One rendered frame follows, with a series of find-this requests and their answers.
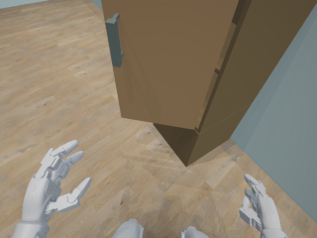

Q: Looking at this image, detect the handle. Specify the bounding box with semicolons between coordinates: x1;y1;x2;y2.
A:
105;13;124;67

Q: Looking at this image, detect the left robot forearm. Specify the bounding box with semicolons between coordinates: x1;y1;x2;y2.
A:
11;221;50;238

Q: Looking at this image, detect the right robot forearm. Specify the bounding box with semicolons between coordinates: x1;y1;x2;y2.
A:
261;228;288;238

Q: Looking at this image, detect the cupboard door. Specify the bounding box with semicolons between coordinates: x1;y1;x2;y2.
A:
101;0;239;130

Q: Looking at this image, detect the robot right hand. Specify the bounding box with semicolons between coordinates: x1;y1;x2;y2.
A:
240;174;282;232

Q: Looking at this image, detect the robot left hand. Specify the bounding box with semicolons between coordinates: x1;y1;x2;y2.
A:
21;140;92;224

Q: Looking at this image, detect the left robot thigh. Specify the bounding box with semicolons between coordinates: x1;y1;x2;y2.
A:
112;221;144;238

